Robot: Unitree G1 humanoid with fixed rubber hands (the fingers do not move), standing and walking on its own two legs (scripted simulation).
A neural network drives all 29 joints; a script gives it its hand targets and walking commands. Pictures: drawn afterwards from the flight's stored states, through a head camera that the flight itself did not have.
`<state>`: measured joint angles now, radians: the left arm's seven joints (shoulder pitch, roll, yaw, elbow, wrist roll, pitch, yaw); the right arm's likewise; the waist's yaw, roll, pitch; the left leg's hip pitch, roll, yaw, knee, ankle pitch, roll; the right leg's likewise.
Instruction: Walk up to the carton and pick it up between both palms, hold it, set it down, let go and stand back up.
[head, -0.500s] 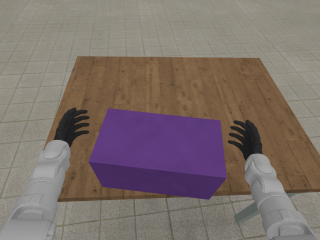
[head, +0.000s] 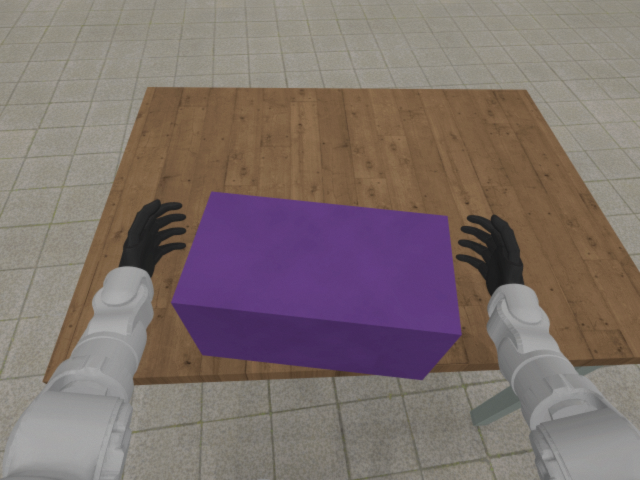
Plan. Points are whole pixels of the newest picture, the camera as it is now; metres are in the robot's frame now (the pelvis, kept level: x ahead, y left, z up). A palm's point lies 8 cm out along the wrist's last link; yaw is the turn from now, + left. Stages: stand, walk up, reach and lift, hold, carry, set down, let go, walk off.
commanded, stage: reach and lift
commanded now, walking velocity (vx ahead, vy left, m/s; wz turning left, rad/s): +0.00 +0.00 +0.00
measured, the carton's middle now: (319, 288) +0.37 +0.03 +0.01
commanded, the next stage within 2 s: none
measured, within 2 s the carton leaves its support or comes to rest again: leaves its support in 1.72 s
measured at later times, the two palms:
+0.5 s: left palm (164, 265) +0.37 +0.24 +0.03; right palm (477, 269) +0.39 -0.17 +0.05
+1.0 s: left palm (165, 264) +0.37 +0.24 +0.03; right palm (475, 271) +0.39 -0.17 +0.04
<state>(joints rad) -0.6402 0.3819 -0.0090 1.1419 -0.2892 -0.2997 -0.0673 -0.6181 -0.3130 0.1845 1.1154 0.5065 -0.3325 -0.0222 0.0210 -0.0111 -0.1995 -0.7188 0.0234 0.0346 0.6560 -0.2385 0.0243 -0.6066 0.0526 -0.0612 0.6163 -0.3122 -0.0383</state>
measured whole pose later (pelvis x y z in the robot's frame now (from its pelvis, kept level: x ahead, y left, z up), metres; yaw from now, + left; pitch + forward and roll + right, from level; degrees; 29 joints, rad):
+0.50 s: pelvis -0.01 +0.00 +0.00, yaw +1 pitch +17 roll -2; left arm -0.71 0.29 0.00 1.26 -0.24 -0.38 -0.02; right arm -0.71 -0.19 0.09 1.18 0.37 -0.32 -0.10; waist 0.01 -0.02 -0.23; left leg -0.76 0.02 0.02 0.68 -0.23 0.02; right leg -0.65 0.05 -0.08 0.66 -0.32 -0.04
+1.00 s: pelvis -0.01 +0.00 +0.00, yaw +1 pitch +17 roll -2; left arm -0.69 0.28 0.03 1.21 -0.20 -0.38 -0.03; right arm -0.68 -0.17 0.02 1.14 0.31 -0.32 -0.12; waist 0.01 -0.01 -0.23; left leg -0.76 0.02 0.02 0.68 -0.23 0.02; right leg -0.64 0.05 -0.08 0.65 -0.32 -0.04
